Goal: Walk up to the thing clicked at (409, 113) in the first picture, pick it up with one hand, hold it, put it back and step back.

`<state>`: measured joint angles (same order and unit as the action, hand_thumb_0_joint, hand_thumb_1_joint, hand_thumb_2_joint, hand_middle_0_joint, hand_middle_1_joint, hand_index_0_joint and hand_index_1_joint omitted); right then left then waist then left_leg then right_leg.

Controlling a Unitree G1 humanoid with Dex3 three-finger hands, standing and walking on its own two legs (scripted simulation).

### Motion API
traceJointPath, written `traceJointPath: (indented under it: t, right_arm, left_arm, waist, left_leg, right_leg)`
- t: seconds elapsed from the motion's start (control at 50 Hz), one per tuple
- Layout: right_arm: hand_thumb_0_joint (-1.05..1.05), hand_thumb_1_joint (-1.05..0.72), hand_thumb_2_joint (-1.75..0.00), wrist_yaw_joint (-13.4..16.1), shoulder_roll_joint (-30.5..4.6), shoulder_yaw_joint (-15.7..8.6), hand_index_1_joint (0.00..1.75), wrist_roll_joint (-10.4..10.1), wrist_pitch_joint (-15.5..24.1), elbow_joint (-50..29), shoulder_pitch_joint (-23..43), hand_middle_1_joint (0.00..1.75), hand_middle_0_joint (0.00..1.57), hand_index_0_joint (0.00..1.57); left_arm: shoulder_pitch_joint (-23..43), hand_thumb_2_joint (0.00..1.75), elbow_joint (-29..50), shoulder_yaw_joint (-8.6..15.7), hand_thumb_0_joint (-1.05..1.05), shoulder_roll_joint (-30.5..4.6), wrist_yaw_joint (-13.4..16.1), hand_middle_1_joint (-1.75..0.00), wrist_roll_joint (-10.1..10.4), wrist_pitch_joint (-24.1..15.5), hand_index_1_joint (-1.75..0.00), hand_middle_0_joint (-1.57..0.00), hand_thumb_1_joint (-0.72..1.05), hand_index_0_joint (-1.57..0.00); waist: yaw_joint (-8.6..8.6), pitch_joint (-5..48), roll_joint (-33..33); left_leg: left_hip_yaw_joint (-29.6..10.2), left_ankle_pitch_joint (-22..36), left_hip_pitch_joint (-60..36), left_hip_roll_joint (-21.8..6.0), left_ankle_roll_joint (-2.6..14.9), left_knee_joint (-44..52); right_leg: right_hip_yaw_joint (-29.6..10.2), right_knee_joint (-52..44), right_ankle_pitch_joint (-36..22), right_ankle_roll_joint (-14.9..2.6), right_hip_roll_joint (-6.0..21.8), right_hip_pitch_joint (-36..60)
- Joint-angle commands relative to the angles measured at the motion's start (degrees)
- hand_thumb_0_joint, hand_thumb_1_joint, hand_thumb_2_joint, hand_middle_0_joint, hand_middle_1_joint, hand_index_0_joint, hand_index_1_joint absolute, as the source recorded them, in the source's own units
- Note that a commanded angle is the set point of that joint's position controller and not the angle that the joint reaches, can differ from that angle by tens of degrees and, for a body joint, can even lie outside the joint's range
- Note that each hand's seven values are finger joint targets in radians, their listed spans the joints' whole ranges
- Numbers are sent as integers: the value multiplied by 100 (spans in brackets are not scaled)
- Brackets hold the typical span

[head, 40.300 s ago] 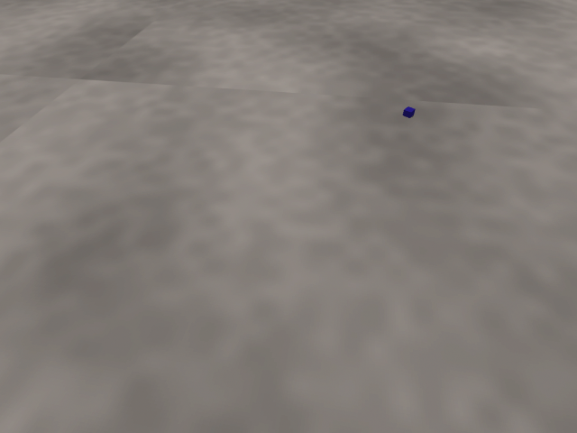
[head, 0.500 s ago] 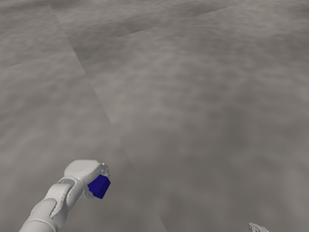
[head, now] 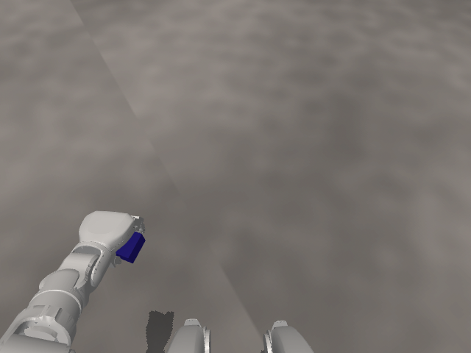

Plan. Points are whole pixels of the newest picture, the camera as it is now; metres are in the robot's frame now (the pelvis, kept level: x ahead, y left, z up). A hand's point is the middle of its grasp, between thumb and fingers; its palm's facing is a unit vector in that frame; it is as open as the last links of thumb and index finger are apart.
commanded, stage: crouch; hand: left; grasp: from above
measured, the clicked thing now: (124, 243) +0.38 +0.23 -0.13
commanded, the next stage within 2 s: lower in 1.36 s
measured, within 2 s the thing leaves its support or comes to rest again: neither
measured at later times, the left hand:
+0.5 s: hand (134, 268) +0.39 +0.26 -0.33, palm faces -0.48 +0.05 -0.88, open 7.7 cm
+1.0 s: hand (139, 271) +0.41 +0.28 -0.44, palm faces -0.49 +0.04 -0.87, open 7.6 cm
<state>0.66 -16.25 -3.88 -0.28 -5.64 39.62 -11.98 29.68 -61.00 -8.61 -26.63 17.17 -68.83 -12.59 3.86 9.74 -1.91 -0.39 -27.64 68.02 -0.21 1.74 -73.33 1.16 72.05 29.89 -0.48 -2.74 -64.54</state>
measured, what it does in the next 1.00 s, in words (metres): lowers itself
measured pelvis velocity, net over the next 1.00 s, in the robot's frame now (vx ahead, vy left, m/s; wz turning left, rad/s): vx -0.03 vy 0.00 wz -0.12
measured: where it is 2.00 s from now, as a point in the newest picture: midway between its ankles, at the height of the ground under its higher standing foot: outside the picture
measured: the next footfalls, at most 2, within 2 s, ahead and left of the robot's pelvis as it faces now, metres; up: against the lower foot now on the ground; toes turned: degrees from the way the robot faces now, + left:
none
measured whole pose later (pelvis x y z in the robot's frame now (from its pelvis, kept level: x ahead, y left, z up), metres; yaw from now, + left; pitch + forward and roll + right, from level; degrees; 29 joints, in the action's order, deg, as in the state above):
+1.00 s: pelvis -0.03 +0.00 -0.27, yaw -7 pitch +37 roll -8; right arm -7.2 -14.1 -0.1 7.3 -0.2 43.0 -6.0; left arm 47.5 -75.9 5.6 -43.1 21.0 -76.9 -22.0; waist 8.4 6.4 0.5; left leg -4.2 -38.7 127.1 -2.0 2.9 -128.5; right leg 7.3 125.0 41.5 -0.5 -3.8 -121.0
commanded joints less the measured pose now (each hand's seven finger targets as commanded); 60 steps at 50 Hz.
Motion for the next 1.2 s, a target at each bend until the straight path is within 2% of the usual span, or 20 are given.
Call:
traceJointPath:
  t: [0.0,0.08,0.12,0.14,0.2,0.22,0.28,0.32,0.36,0.4,0.46,0.54,0.66,0.74,0.78,0.98,1.04,1.08,1.14,1.18]
  right_arm:
    - [0,-90,-90,64,-910,-381,30,102,319,-427,-445,30,20,20]
    - [0,-91,-90,49,-898,-386,30,154,433,-379,-518,30,20,20]
    - [0,-91,-90,24,-866,-373,30,187,478,-336,-553,30,20,20]
    - [0,-91,-90,1,-907,-373,30,200,501,-298,-586,30,20,20]
    - [0,-91,-90,-56,-902,-368,30,242,557,-261,-604,30,20,20]
    - [0,-90,-90,-96,-919,-360,30,276,567,-210,-608,30,20,20]
    - [0,-90,-90,-179,-950,-359,30,312,626,-175,-615,30,20,20]
    - [0,-91,-90,-261,-943,-314,30,363,644,-127,-631,30,20,20]
    - [0,-91,-90,-311,-958,-286,30,407,671,-45,-602,30,20,20]
    - [0,-91,-90,-358,-951,-263,30,454,679,-11,-640,30,20,20]
    - [0,-92,-90,-455,-984,-238,30,525,675,53,-695,30,20,20]
    - [0,-92,-91,-540,-929,-216,30,601,659,105,-713,30,20,20]
    - [0,-92,-91,-627,-947,-188,30,676,639,146,-625,30,20,20]
    - [0,-92,-91,-644,-1038,-204,30,697,619,165,-560,30,20,20]
    - [0,-92,-91,-673,-1034,-169,30,717,616,179,-536,30,20,20]
    - [0,-93,-91,-705,-1140,-30,30,812,594,235,-530,30,20,20]
    - [0,-93,-91,-722,-1147,49,30,849,596,273,-499,30,20,20]
    - [0,-93,-91,-713,-1174,79,30,879,591,278,-470,30,20,20]
    - [0,-93,-91,-721,-1187,111,30,905,582,290,-460,30,20,20]
    - [0,-93,-91,-712,-1191,152,30,928,582,300,-454,30,20,20]
  left_arm:
    - [2304,29,806,586,0,-1362,385,-31,-9,24,-28,-87,46,-90]
    - [2351,31,630,882,0,-1748,435,-31,-70,44,-28,-92,51,-95]
    - [2546,33,473,839,0,-1705,405,-31,-90,21,-28,-93,53,-96]
    - [2297,35,119,930,0,-1759,386,-32,-94,28,-29,-95,55,-98]
    - [2474,32,25,1007,0,-1903,328,-33,-124,-66,-29,-95,58,-99]
    - [2371,35,-156,925,0,-1726,286,-33,-147,-103,-29,-96,60,-100]
    - [2887,32,311,1168,0,-2187,273,-33,-184,-312,-29,-99,65,-103]
    - [2647,33,-25,1093,0,-1967,286,-34,-207,-401,-29,-99,65,-104]
    - [2875,36,95,1250,0,-2279,334,-35,-269,-521,-31,-100,66,-105]
    - [3010,35,242,1435,0,-2539,421,-34,-354,-611,-30,-101,66,-106]
    - [3010,35,179,1461,0,-2479,517,-34,-419,-696,-30,-103,68,-108]
    - [2906,31,-178,1588,0,-2639,583,-33,-517,-715,-28,-106,72,-111]
    - [3198,35,-301,1553,0,-2736,603,-32,-524,-750,-28,-113,79,-117]
    - [3350,34,-209,1682,0,-3015,612,-29,-585,-803,-26,-114,80,-117]
    - [3218,35,-507,1564,0,-2817,597,-29,-602,-825,-26,-113,78,-116]
    - [3552,35,-660,1870,0,-3442,656,-28,-703,-1014,-25,-117,81,-119]
    - [3389,36,-1041,1833,0,-3429,673,-30,-761,-1065,-27,-117,81,-119]
    - [3627,34,-799,1995,0,-3713,734,-27,-768,-1136,-25,-117,81,-120]
    - [3561,36,-1053,1894,0,-3626,735,-27,-800,-1150,-26,-118,81,-120]
    - [3472,34,-1137,1998,0,-3806,752,-29,-785,-1171,-27,-116,80,-119]
  waist:
    - [136,2764,-434]
    - [84,3122,-438]
    - [193,3130,-428]
    - [199,2995,-280]
    - [231,3069,-352]
    - [302,2982,-362]
    - [246,3542,-751]
    - [378,3315,-576]
    - [343,3433,-768]
    - [282,3808,-875]
    - [312,3983,-1082]
    - [296,3842,-1022]
    - [401,3787,-1087]
    - [311,3889,-1391]
    - [384,3628,-1303]
    - [387,3599,-1266]
    - [453,3361,-1183]
    - [374,3503,-1415]
    - [470,3433,-1253]
    - [429,3358,-1194]
  left_leg:
    - [-296,557,-1218,104,-15,14]
    - [-283,332,-562,117,-13,-490]
    - [-287,43,-183,124,-13,-731]
    - [-364,-7,-67,106,-9,-842]
    - [-496,-389,305,117,-32,-1108]
    - [-587,-355,341,87,-49,-1201]
    - [-600,-132,422,88,-58,-1652]
    - [-634,-201,727,77,-49,-1874]
    - [-636,-213,854,70,-46,-2113]
    - [-561,12,904,70,-24,-2422]
    - [-565,538,802,36,-35,-2769]
    - [-554,551,1052,15,-6,-3082]
    - [-482,436,1525,-10,59,-3577]
    - [-558,393,1569,-51,1,-3714]
    - [-651,318,1726,-68,-25,-3751]
    - [-552,141,2289,-55,31,-4314]
    - [-581,59,2499,-57,41,-4453]
    - [-515,46,2611,-47,34,-4550]
    - [-522,53,2714,-68,56,-4712]
    - [-433,32,3016,-52,77,-4816]
  right_leg:
    - [-17,-69,-707,-222,-52,-441]
    - [34,451,-443,-234,-39,-920]
    - [51,668,-187,-242,-52,-1234]
    - [92,789,-103,-227,-34,-1495]
    - [156,1164,248,-251,-33,-1982]
    - [210,1328,246,-244,-21,-2270]
    - [235,1759,111,-250,-21,-2615]
    - [288,1919,185,-224,-27,-2906]
    - [283,2134,206,-229,-31,-3162]
    - [279,2315,60,-225,-51,-3228]
    - [352,2634,-228,-216,-69,-3509]
    - [388,2860,-264,-200,-87,-3648]
    - [428,3210,-318,-183,-153,-3837]
    - [495,3535,-223,-211,-170,-4156]
    - [560,3713,-157,-217,-162,-4378]
    - [613,4095,-158,-185,-213,-4531]
    - [665,4237,-120,-185,-225,-4648]
    - [672,4308,-117,-182,-238,-4566]
    - [715,4378,-148,-171,-270,-4677]
    - [697,4347,-180,-137,-281,-4458]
